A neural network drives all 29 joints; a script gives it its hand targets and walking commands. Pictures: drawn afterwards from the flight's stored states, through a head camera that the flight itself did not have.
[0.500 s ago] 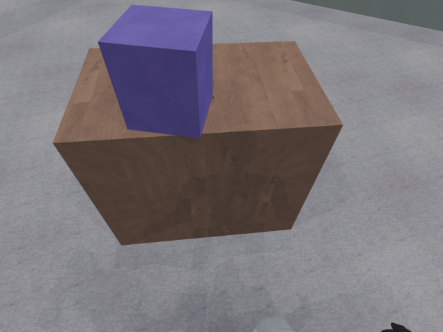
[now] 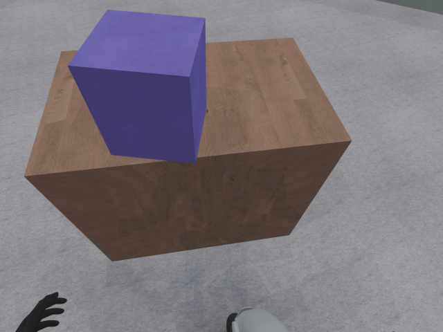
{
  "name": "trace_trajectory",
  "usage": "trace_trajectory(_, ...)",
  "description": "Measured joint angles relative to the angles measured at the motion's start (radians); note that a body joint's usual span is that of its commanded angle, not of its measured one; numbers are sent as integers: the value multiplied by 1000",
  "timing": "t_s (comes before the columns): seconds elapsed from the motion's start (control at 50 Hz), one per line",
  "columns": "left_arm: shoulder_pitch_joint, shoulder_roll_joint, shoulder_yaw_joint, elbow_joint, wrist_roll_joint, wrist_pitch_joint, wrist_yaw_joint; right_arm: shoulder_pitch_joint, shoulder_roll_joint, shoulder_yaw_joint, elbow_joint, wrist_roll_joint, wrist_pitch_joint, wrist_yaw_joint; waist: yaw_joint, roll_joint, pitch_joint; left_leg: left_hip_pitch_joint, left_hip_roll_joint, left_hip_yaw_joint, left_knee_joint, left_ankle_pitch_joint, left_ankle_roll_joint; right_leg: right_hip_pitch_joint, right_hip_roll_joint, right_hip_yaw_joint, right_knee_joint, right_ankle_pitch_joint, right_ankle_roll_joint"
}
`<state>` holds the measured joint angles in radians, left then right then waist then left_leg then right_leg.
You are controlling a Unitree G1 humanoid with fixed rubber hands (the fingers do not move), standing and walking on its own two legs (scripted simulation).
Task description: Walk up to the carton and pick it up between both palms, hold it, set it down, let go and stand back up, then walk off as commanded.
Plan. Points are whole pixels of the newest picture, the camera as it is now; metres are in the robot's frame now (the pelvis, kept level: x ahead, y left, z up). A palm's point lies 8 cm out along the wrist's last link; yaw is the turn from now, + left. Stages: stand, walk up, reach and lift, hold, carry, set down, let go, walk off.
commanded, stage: walk up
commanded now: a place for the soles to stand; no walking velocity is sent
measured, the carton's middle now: (154, 91) +0.61 +0.07 +0.06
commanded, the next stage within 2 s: none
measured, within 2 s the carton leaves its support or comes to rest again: neither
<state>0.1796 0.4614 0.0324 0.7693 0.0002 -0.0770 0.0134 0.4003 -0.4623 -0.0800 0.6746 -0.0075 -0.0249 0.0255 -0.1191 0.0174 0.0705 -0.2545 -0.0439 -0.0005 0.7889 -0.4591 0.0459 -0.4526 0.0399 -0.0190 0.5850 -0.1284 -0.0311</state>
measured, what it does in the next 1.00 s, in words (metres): walks ahead: left foot, then right foot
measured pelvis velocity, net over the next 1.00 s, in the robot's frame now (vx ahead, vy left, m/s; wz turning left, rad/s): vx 0.19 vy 0.07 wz -0.03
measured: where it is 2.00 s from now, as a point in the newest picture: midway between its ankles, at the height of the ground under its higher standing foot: (185, 325)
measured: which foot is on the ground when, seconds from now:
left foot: up 0.00-0.34, down 0.36-0.86, up 0.88-1.00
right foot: down 0.00-0.38, up 0.40-0.80, down 0.82-1.00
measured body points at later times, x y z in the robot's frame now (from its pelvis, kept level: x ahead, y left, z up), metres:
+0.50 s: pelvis +0.12 +0.09 +0.01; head +0.13 +0.10 +0.45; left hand +0.20 +0.42 -0.10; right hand +0.20 -0.25 -0.07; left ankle +0.16 +0.18 -0.72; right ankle +0.07 -0.06 -0.66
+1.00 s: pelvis +0.19 +0.07 +0.00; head +0.20 +0.04 +0.45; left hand +0.30 +0.40 -0.06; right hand +0.25 -0.25 -0.11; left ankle +0.18 +0.22 -0.68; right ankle +0.24 -0.04 -0.72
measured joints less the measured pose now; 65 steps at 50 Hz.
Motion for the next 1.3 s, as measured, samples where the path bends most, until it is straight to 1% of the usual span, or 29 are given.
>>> trace_trajectory(0.02, 8, 0, 5, 0, 0, -2, 5, 0, 3, 11, 0, 0, 3, 4, 15, 1, -2, -17, -1, -5, 100, -27, -15, 29, 1, 1, 14, -40, -3)
trace_trajectory(0.06, 31, 0, 11, 2, 0, -2, 10, 1, 3, 26, -1, 0, 9, 14, 45, 1, -22, -44, 0, -11, 237, -57, -24, 97, -12, 2, 22, -102, -20)
trace_trajectory(0.1, 42, 0, 17, 4, 0, -2, 10, 1, 2, 21, -2, 0, 8, 17, 77, -4, -44, -75, 3, -18, 281, -58, -24, 157, -42, 2, 21, -136, -31)
trace_trajectory(0.18, 51, 0, 21, 4, 0, -4, 4, -8, -1, -1, -2, 0, -3, 32, 149, 31, -43, -160, 60, -53, 225, 30, -24, 206, -67, 0, 14, -161, -31)
trace_trajectory(0.22, 68, 0, 27, 6, 0, -4, -5, -12, -1, -1, -2, 0, -3, 47, 167, 52, -34, -185, 87, -65, 162, 69, -24, 212, -68, 0, 10, -170, -31)
trace_trajectory(0.26, 91, 0, 34, 11, 0, -4, -16, -12, -1, -1, -2, 0, -3, 58, 175, 61, -31, -188, 98, -61, 84, 78, -24, 214, -74, 0, 10, -183, -31)
trace_trajectory(0.32, 116, -1, 37, 14, 0, -4, -30, -12, -1, -2, -2, 0, -5, 61, 177, 63, -31, -185, 102, -30, -31, 112, -25, 208, -82, -1, 15, -207, -24)
trace_trajectory(0.36, 119, -1, 38, 14, 0, -2, -33, -12, -1, -7, -3, 0, -12, 59, 173, 61, -31, -167, 102, 10, -124, 180, -26, 193, -85, -2, 47, -237, -23)
trace_trajectory(0.38, 118, 0, 40, 14, 0, -1, -33, -12, 1, -7, -2, 0, -18, 55, 166, 47, -25, -165, 94, 20, -131, 244, -27, 185, -96, 3, 81, -262, -23)
trace_trajectory(0.4, 118, -1, 40, 18, 0, 2, -31, -12, 3, -3, -2, 0, -22, 51, 158, 18, -19, -163, 74, 38, -113, 247, -26, 171, -119, 13, 132, -284, -24)
trace_trajectory(0.42, 119, -2, 32, 22, 0, 6, -29, -12, 3, -2, -2, 0, -26, 45, 147, 0, -19, -160, 62, 49, -96, 224, -23, 147, -122, 22, 212, -307, -25)
trace_trajectory(0.46, 120, -2, 13, 27, 0, 14, -27, -12, 3, 1, -2, 0, -27, 34, 116, -16, -23, -137, 59, 52, -99, 180, -17, 97, -86, 23, 382, -318, -25)
trace_trajectory(0.5, 121, -1, 11, 27, 0, 16, -25, -12, 3, 1, -2, 0, -27, 30, 86, -29, -31, -100, 59, 50, -149, 182, -11, 56, -56, 24, 488, -319, -25)
trace_trajectory(0.58, 121, -1, 12, 22, 0, 15, -24, -12, 3, 1, -2, 0, -39, 18, 38, -44, -32, -55, 59, 36, -237, 208, -6, 8, -51, 27, 485, -303, -24)
trace_trajectory(0.62, 122, -1, 12, 17, 0, 15, -24, -12, 3, 2, -2, 0, -43, 14, 32, -49, -32, -46, 58, 34, -252, 206, -5, -5, -52, 27, 445, -300, -21)
trace_trajectory(0.76, 122, -1, 6, 8, 0, 15, -21, -12, 4, 5, -2, 0, -37, 0, 42, -56, -32, -32, 57, 77, -214, 139, -8, -9, -52, 27, 223, -270, -12)
trace_trajectory(0.8, 122, 0, 5, 8, 0, 13, -16, -12, 4, 6, -2, 0, -28, -3, 45, -55, -31, -32, 57, 98, -181, 111, -13, 5, -52, 27, 125, -215, -12)
trace_trajectory(0.82, 122, 0, 5, 8, 0, 9, -12, -11, 4, 6, -1, 0, -21, -5, 46, -54, -25, -32, 57, 105, -148, 90, -15, 29, -52, 27, 60, -141, -12)
trace_trajectory(0.84, 118, -6, 2, 8, 0, 5, -7, -12, 4, 5, 0, 0, -14, -9, 49, -32, -10, -34, 73, 101, -98, 66, -16, 43, -39, 21, 57, -95, -7)
trace_trajectory(0.88, 117, -11, -4, 9, 0, -3, 1, -12, 7, 25, -1, 0, 2, -12, 61, 4, 1, -58, 88, 69, 30, 44, -14, 68, -17, 16, 85, -117, -2)
trace_trajectory(0.94, 117, -11, -4, 8, 0, -3, 12, -12, 7, 51, -2, 0, 21, -16, 86, 15, -7, -70, 81, 50, 135, -108, -15, 109, -25, 33, 95, -156, -6)
trace_trajectory(0.96, 117, -11, -4, 8, 0, -3, 13, -12, 6, 50, -2, 0, 21, -17, 94, 17, -9, -71, 81, 42, 140, -122, -15, 114, -31, 40, 96, -160, -6)
trace_trajectory(1.0, 114, -11, -5, 8, 0, -2, 13, -12, 6, 50, -2, 0, 21, -17, 102, 22, -9, -72, 81, 17, 132, -115, -15, 116, -43, 45, 99, -161, -6)
trace_trajectory(1.06, 112, -11, -5, 9, 0, 8, 10, -12, 6, 50, -2, 0, 22, -15, 109, 29, -5, -72, 81, -13, 76, -45, -15, 102, -52, 44, 98, -158, -6)
trace_trajectory(1.14, 108, -12, -5, 9, 0, 36, -2, -12, 6, 50, -2, 0, 13, -17, 117, 26, -4, -62, 81, 10, -104, 96, -19, 51, -52, 43, 125, -158, -2)
trace_trajectory(1.16, 104, -12, -4, 9, 0, 46, -4, -12, 8, 52, 1, 0, 7, -19, 119, 13, 3, -61, 76, 15, -113, 135, -36, 46, -58, 48, 137, -163, -2)
trace_trajectory(1.2, 104, -12, -10, 9, 0, 60, -9, -12, 8, 61, 10, 0, 0, -23, 119, -15, 1, -60, 66, 21, -111, 139, -63, 44, -66, 56, 146, -175, -2)
trace_trajectory(1.26, 104, -11, -11, 9, 0, 64, -14, -14, 8, 63, 10, 0, -11, -26, 122, -46, -13, -60, 67, 19, -122, 131, -62, 51, -65, 56, 163, -246, -2)
trace_trajectory(1.3, 104, -11, -10, 14, 0, 64, -18, -22, 8, 63, 10, 0, -12, -26, 130, -67, -12, -60, 68, 21, -122, 131, -65, 65, -65, 56, 140, -217, -1)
